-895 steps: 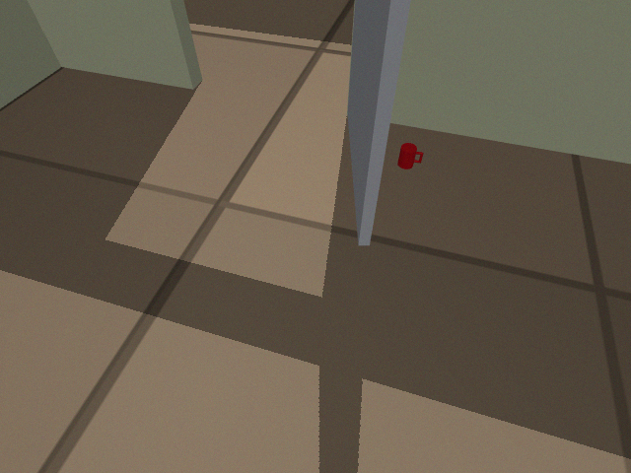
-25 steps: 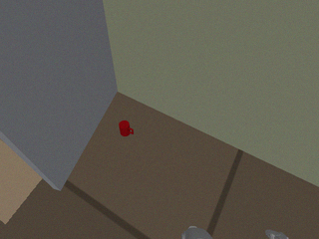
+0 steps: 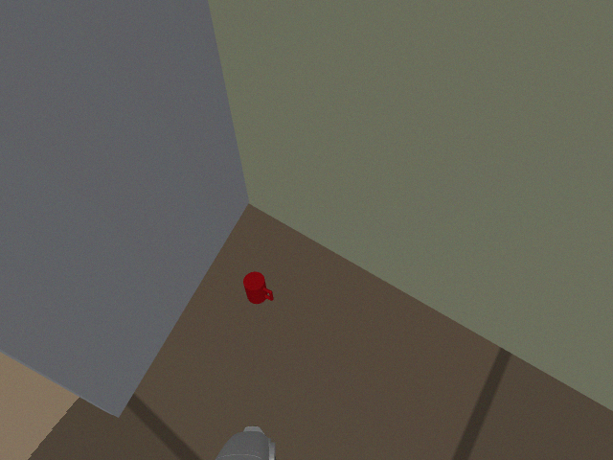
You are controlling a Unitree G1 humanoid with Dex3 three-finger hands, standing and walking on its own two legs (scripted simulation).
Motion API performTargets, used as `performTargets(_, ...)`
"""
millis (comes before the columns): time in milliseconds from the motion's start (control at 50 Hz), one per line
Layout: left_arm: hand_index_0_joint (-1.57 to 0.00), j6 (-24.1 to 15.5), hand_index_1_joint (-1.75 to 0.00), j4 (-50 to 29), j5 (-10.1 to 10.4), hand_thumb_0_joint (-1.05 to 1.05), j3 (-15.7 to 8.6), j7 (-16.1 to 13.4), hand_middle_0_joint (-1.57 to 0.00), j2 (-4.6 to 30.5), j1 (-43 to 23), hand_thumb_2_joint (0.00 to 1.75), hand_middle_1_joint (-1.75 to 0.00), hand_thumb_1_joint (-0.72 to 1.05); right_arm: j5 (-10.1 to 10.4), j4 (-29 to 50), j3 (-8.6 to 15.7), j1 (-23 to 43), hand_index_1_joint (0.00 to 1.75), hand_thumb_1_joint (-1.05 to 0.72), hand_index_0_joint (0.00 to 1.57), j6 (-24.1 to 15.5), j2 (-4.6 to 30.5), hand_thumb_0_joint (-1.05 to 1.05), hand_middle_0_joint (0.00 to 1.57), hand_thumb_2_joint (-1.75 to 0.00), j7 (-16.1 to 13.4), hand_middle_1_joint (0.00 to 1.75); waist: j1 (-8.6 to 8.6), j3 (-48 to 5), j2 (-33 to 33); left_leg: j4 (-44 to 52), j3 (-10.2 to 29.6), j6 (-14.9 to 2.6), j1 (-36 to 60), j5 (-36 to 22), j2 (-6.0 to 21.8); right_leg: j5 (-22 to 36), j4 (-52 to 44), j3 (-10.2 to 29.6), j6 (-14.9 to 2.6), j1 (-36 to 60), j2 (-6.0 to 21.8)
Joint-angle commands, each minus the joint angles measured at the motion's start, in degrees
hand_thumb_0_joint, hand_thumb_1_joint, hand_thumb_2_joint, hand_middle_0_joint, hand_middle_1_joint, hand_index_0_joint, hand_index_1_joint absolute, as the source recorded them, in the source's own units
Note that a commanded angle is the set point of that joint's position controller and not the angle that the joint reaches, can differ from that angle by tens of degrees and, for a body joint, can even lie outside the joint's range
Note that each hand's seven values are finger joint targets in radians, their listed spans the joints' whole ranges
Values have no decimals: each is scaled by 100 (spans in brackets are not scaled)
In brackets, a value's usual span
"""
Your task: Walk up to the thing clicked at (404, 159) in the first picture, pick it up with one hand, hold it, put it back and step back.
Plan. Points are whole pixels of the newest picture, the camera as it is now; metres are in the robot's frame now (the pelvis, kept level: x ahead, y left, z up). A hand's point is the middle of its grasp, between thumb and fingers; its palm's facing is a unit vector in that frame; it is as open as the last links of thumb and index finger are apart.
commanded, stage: walk up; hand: left
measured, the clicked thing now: (259, 290) +0.74 +0.23 -0.72
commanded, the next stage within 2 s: none
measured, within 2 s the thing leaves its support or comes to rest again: neither
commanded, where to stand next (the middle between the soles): +0.35 +0.02 m, yaw -2 degrees
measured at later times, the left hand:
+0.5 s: hand (150, 377) +0.25 +0.27 -0.14, palm faces -0.06 -0.89 -0.44, open 7.3 cm
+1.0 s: hand (162, 341) +0.33 +0.29 -0.17, palm faces -0.03 -0.92 -0.39, open 7.3 cm
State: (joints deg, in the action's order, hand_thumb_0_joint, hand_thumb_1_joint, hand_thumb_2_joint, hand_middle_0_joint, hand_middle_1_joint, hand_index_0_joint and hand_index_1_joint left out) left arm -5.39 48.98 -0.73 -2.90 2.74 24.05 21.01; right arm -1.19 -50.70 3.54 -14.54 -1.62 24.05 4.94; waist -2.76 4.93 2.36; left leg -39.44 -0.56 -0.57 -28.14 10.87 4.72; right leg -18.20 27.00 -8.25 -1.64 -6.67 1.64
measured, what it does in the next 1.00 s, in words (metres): walks ahead: left foot, then right foot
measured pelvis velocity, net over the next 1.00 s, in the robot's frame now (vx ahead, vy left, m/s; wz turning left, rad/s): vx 0.25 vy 0.02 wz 0.00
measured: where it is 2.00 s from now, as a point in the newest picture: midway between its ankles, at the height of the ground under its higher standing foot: (317, 439)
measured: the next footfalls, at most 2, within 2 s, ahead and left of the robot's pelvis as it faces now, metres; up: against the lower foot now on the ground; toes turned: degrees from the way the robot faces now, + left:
left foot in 0.10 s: +0.19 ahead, +0.14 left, +0.00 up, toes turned +5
right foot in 0.48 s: +0.32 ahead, -0.13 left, +0.00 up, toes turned -2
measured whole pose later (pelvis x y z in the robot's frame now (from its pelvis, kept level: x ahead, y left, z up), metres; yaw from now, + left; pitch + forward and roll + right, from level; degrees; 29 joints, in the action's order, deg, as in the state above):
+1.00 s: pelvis +0.25 +0.02 -0.03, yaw +0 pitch -2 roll -1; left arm -2.4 54.7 0.0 0.1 -0.9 23.2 10.6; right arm -0.1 -54.6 1.7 -8.1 1.1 21.5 1.2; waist -0.5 6.1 0.3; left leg -43.4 0.1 1.3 -21.5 19.6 3.1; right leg -18.9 41.7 -1.0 1.8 -19.8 2.7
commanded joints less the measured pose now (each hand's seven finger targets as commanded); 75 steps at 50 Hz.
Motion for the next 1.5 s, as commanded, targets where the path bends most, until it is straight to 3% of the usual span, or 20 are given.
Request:
performTargets(0,-20,-79,-30,-418,34,0,-459,-111,-20,1604,-22,90,-30,90,13,617,276,391,30,-90,20,-225,902,0,20,-90,-12,30,40,-136,-852,468,-415,-102,596,-47,-148,1026,-749,889,-899,-290,1356)
performTargets(60,-20,-16,-30,-465,54,0,-280,-145,-20,1309,106,90,-30,90,-37,323,439,-697,30,-90,20,-301,1246,0,20,-90,-134,30,651,-814,141,1104,-273,-452,2752,274,-379,2332,1583,348,-548,-1027,856)
performTargets(100,-20,39,-30,-531,166,0,-211,-208,-20,1024,311,90,-30,90,17,492,651,-1261,30,-90,20,-332,2072,0,20,-90,-275,30,819,-1217,1308,2310,3901,-1534,3852,857,2017,-1268,3989,506,-71,-3166,-389)
performTargets(120,-20,71,-30,-425,93,0,-250,-266,-20,1431,-42,90,-30,90,199,474,681,-1061,30,-90,20,-302,1992,0,20,-90,-283,30,798,-911,427,2286,3636,-1770,3218,771,2081,-1251,4411,1135,-125,-3143,46)
performTargets(200,-20,116,-30,-86,136,0,-238,-137,-20,1219,407,90,-30,90,160,650,364,-177,30,-90,20,-342,1362,0,20,-90,-332,30,239,-172,617,2257,993,-1106,1702,-210,1067,-179,3336,1119,-70,-2380,466)
performTargets(320,-20,53,-30,-214,20,0,-301,-2,-20,1087,-244,90,-30,90,51,810,404,-234,30,-90,20,-347,1510,0,20,-90,-261,30,444,-103,760,2316,669,-1383,1464,285,1073,176,1600,650,146,-2020,448)
performTargets(420,-20,-90,-30,196,9,0,-461,-111,-20,1263,676,90,-30,90,71,1024,275,203,30,-90,20,-175,1189,0,20,-90,-202,30,-179,-565,-6,606,86,-839,377,977,528,908,542,406,78,306,-34)
performTargets(440,-20,-137,-30,254,-13,0,-580,-183,-20,1561,1090,90,-30,90,84,1031,177,24,30,-90,20,-157,894,0,20,-90,-200,30,-423,-742,-1072,-820,-313,-623,-198,1207,105,21,-118,1079,-65,998,333)
performTargets(460,-20,-190,-30,111,-45,0,-631,-324,-20,2063,1092,90,-30,90,88,1038,4,-245,30,-90,20,-99,436,0,20,-90,-255,30,-271,-603,-2072,-2264,-406,-198,-916,2000,-574,272,-1089,3763,-489,859,1993)
performTargets(480,-20,-144,-30,-31,50,0,-563,-339,-20,2186,758,90,-30,90,29,959,186,-110,30,-90,20,29,1001,0,20,-90,-344,30,-165,-430,-1180,-2573,274,-138,-889,2258,-357,264,-1162,4589,-1165,227,2531)
performTargets(500,-20,-125,-30,-180,90,0,-521,-351,-20,2022,442,90,-30,90,79,826,244,-136,30,-90,20,74,1196,0,20,-90,-378,30,-45,-272,-777,-2822,495,-88,-837,2069,-181,561,-1001,4107,-1378,-9,2357)
performTargets(600,-20,-74,-30,-303,17,0,-356,-454,-20,1584,-105,90,-30,90,28,417,314,-504,30,-90,20,212,1066,0,20,-90,-330,30,232,-387,-989,-2248,397,9,-101,1190,13,1742,-514,1913,-1033,-826,1460)
performTargets(740,-20,51,-30,-349,-10,0,-268,-466,-20,1579,-648,90,-30,90,70,286,269,-42,30,-90,20,238,866,0,20,-90,-378,30,242,-719,-1293,-472,-128,-17,1014,851,-187,2500,276,1442,-939,-1332,1365)
performTargets(800,-20,174,-30,-312,61,0,-131,-454,-20,1317,-739,90,-30,90,12,130,321,-195,30,-90,20,98,1090,0,20,-90,-457,30,441,-869,-739,825,167,-264,1729,68,-143,1659,1180,1305,-510,-1758,1035)
performTargets(840,-20,275,-30,-102,167,0,-66,-498,-20,1069,-584,90,-30,90,74,245,348,472,30,-90,20,57,1646,0,20,-90,-459,30,191,-834,882,1468,2135,-1127,1082,108,1303,-859,2088,531,12,-1655,-26)
performTargets(860,-20,295,-30,105,121,0,-89,-505,-20,1189,-557,90,-30,90,80,236,327,692,30,-90,20,74,1505,0,20,-90,-441,30,143,-774,706,1402,1980,-1257,788,210,1246,-1093,2077,699,41,-1262,64)
performTargets(920,-20,196,-30,440,97,0,-82,-462,-20,1205,-429,90,-30,90,121,141,123,1095,30,-90,20,118,1103,0,20,-90,-451,30,-9,-818,497,622,699,-508,706,-141,388,755,731,920,-33,-702,314)
performTargets(960,-20,186,-30,384,44,0,-117,-447,-20,1508,-1007,90,-30,90,148,-39,83,797,30,-90,20,145,1041,0,20,-90,-464,30,291,-717,64,585,533,-252,891,437,103,771,468,1604,-263,-1056,735)
performTargets(1040,-20,243,-30,672,107,0,47,-428,-20,1135,-1119,90,-30,90,113,-269,55,1181,30,-90,20,98,1148,0,20,-90,-455,30,137,-640,407,1232,920,-518,987,344,499,674,730,895,-3,-872,237)
performTargets(1480,-20,238,-30,1297,28,0,91,-357,-20,1043,-1944,90,-30,90,126,-1055,-22,1537,30,-90,20,167,858,0,20,-90,-392,30,299,-739,-553,1867,261,-117,2096,40,178,1004,-892,1435,44,-624,700)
